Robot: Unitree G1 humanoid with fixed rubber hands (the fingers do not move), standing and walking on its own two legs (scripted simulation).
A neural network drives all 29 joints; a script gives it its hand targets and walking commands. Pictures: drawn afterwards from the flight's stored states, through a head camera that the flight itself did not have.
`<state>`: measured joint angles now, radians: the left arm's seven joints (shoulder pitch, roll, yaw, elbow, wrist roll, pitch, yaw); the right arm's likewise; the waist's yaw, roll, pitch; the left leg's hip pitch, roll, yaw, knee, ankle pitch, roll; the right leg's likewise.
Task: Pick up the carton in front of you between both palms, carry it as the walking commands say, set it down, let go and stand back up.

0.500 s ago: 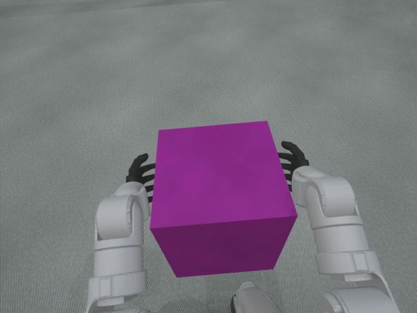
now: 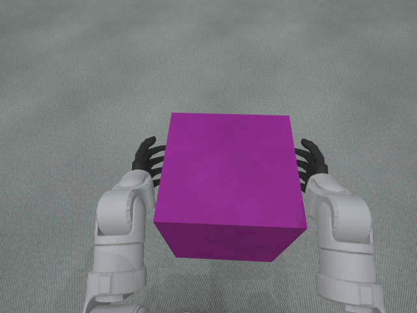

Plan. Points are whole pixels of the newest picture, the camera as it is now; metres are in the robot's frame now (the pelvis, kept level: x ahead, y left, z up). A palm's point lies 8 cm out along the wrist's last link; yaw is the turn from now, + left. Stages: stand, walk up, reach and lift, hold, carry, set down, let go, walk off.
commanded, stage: carry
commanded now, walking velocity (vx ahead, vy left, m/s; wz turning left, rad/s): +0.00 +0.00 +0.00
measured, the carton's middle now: (226, 194) +0.35 +0.01 +0.01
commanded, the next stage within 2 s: none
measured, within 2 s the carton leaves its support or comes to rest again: neither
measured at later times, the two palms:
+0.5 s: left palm (148, 135) +0.40 +0.15 +0.13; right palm (323, 140) +0.40 -0.15 +0.13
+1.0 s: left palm (144, 127) +0.42 +0.17 +0.12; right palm (312, 142) +0.40 -0.13 +0.12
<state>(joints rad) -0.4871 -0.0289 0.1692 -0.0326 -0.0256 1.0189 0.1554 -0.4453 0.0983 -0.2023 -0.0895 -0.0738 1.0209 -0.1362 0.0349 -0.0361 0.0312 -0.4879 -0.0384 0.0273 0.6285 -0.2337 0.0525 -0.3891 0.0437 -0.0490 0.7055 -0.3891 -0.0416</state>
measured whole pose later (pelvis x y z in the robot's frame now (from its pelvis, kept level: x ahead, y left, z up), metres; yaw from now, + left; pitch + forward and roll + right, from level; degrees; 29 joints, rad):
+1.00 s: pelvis +0.07 +0.04 +0.01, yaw -2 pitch +4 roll -1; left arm -0.60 0.01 0.19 0.20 0.04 1.19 0.13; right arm -0.60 0.01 -0.16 0.23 -0.04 1.17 -0.13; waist -0.04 0.02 -0.12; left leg -0.30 -0.03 0.09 0.60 -0.37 0.09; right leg -0.47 0.01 -0.05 1.05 -0.56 -0.04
